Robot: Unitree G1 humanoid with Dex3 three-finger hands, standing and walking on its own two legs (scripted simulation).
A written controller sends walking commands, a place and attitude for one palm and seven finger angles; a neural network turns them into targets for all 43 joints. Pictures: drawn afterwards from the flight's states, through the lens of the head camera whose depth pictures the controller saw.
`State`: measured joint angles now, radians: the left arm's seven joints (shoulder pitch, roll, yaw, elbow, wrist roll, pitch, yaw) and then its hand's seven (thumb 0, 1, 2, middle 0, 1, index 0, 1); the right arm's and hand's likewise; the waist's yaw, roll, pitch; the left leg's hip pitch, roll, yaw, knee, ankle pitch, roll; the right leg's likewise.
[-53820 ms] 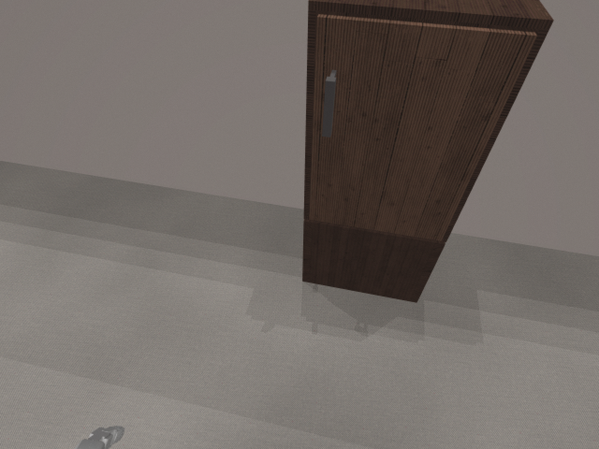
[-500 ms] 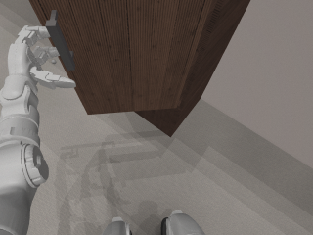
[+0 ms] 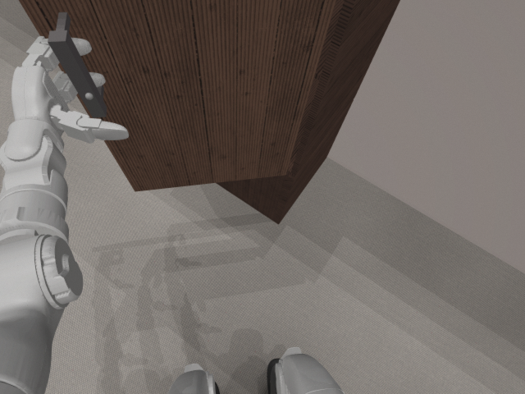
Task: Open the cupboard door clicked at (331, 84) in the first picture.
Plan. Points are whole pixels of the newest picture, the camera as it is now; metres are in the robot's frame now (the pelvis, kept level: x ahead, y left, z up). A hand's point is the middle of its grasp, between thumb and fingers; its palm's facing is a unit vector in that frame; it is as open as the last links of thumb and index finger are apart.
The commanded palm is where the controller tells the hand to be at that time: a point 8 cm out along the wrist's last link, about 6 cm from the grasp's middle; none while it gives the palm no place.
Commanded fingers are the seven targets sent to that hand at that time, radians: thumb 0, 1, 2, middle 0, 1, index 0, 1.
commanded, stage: slide the fingers in behind the handle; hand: left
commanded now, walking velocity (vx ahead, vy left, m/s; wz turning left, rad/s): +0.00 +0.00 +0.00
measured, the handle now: (82, 69) +0.58 +0.21 +0.10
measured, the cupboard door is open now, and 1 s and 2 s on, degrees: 44 44 76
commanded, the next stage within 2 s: close the thumb around the handle in 0.32 s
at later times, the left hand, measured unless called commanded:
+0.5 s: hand (93, 97) +0.53 +0.19 +0.09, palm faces +0.06 -1.00 -0.03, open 13.7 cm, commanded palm +0.50 +0.24 +0.09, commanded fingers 0.00 -0.22 0.42 -0.32 -1.23 -0.32 -1.23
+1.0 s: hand (91, 100) +0.52 +0.19 +0.09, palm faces +0.05 -1.00 -0.02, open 6.2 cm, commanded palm +0.50 +0.24 +0.09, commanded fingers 0.00 0.90 0.90 -0.40 -1.35 -0.40 -1.35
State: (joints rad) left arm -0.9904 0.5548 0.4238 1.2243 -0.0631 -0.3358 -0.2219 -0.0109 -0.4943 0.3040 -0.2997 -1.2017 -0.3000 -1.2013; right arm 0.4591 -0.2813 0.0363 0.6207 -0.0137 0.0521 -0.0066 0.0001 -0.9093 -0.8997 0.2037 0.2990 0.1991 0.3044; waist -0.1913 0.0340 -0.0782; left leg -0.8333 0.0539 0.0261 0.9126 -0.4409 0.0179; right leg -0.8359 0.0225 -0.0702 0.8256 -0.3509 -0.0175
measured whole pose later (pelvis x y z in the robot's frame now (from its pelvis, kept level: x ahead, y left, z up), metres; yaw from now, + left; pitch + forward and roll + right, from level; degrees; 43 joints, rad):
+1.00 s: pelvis +0.00 +0.01 +0.00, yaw +0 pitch +20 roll -3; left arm -0.97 0.50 0.40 1.21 -0.06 -0.36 -0.19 0.01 0.63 0.79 -0.36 -1.32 -0.38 -1.32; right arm 0.42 -0.28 0.03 0.62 -0.02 0.05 -0.01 0.00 -0.91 -0.90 0.20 0.30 0.20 0.30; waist -0.18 0.03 -0.08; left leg -0.82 0.04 0.02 0.92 -0.45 0.02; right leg -0.82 0.01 -0.07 0.84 -0.36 -0.01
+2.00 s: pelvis +0.02 -0.01 +0.02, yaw +1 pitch +8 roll +0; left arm -0.03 -0.09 -0.08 0.16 0.00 -0.17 0.41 0.03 0.66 0.74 -0.34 -1.28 -0.36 -1.31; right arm 0.17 -0.18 0.01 0.52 -0.04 0.05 0.03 0.00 -0.91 -0.90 0.20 0.30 0.20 0.30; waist -0.01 0.04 -0.09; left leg -0.46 0.02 0.05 0.73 -0.41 0.01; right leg -0.50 0.00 -0.04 0.72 -0.36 -0.02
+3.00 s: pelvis -0.01 -0.02 +0.02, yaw +4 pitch +5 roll +0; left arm -0.15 -0.13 -0.17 0.30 0.09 -0.14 0.62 0.00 -0.46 0.32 -0.27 -0.95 -0.27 -0.94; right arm 0.17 -0.19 0.00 0.62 -0.07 0.05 -0.02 0.01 -0.91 -0.90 0.20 0.30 0.20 0.30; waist 0.00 0.04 -0.07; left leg -0.48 0.01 -0.01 0.76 -0.38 -0.01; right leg -0.50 -0.01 -0.10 0.76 -0.36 -0.04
